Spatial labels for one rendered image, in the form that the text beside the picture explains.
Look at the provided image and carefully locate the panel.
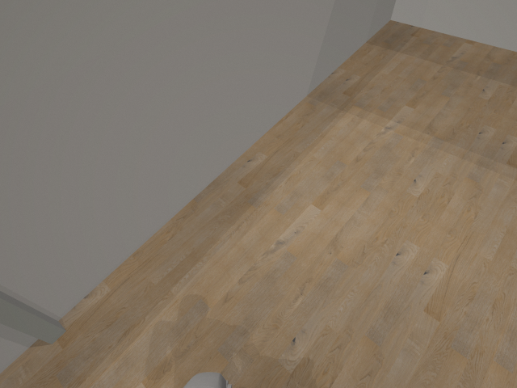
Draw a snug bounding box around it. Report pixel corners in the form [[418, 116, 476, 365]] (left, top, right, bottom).
[[0, 291, 66, 344]]

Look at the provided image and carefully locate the robot left thigh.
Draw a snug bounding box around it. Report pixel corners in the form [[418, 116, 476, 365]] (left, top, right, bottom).
[[183, 372, 232, 388]]

